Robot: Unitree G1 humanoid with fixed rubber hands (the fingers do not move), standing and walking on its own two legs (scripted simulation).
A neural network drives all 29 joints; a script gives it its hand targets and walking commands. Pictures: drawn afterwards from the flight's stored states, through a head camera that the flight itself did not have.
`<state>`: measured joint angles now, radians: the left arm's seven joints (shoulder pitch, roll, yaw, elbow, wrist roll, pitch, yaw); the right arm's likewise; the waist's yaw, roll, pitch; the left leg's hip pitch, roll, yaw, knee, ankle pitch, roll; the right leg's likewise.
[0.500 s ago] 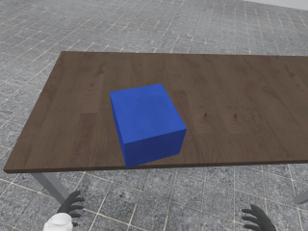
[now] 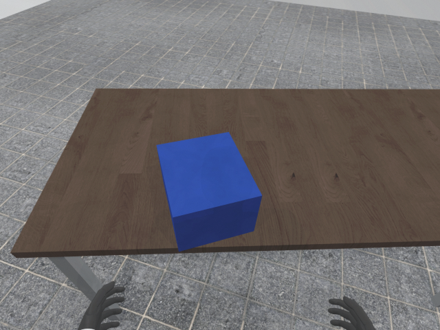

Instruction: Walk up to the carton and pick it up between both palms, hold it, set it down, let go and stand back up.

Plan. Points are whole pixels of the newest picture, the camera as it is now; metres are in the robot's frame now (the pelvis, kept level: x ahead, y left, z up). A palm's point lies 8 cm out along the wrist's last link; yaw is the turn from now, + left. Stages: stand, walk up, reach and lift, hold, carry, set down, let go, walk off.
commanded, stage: reach and lift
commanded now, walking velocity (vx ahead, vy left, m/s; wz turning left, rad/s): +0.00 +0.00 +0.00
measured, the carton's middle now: (205, 188) +0.45 +0.07 -0.03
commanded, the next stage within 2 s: none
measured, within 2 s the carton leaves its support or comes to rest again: neither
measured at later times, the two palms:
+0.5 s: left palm (105, 327) +0.16 +0.21 -0.04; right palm (366, 323) +0.18 -0.23 -0.04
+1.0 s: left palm (113, 311) +0.17 +0.19 +0.00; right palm (357, 303) +0.20 -0.20 +0.00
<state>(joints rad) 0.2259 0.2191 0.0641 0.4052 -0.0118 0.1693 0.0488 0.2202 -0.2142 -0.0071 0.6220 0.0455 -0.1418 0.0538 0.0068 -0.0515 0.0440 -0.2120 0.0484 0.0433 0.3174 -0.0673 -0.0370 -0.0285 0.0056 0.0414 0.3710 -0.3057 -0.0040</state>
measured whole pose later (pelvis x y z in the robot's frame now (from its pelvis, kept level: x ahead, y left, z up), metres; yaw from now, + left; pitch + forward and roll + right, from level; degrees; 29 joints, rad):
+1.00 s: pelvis +0.00 -0.02 +0.00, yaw +0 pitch -2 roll +1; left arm 0.35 0.12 -0.02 0.11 -0.10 -0.10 0.14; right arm 0.27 -0.21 0.10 0.29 0.25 -0.25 0.03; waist 0.05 -0.04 0.02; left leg -0.21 0.07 0.03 0.29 -0.05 -0.06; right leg -0.04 0.03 0.03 0.37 -0.30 -0.03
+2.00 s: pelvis +0.00 -0.02 +0.00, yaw -1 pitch +2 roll +0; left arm -0.19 0.09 0.15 -0.01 -0.08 0.46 0.12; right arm -0.41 -0.30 0.15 0.42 0.37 0.12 -0.10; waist 0.08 -0.04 0.03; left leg -0.27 0.08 0.04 0.27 -0.03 -0.06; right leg -0.11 0.04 0.05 0.36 -0.28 -0.03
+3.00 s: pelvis +0.00 +0.00 -0.01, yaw +0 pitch +15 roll -1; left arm -0.56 0.05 0.20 0.73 0.00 0.00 0.12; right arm -0.82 -0.29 0.09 1.16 0.30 -0.14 0.00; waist 0.12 -0.02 -0.15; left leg -0.60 0.09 0.01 0.39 -0.05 -0.05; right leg -0.39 0.05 0.02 0.41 -0.28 -0.01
